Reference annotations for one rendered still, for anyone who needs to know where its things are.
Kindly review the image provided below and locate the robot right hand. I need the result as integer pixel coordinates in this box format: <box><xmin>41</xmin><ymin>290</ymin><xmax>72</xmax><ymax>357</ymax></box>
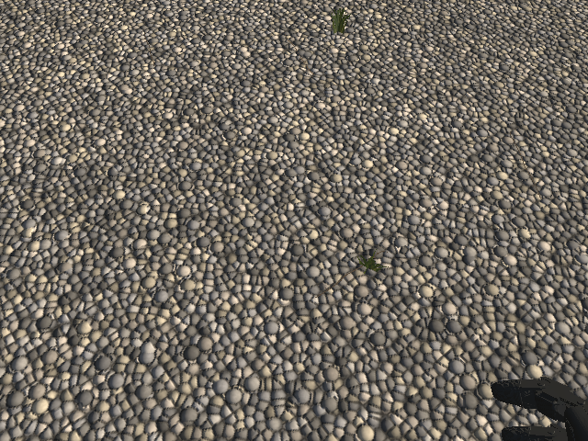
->
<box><xmin>491</xmin><ymin>377</ymin><xmax>588</xmax><ymax>441</ymax></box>

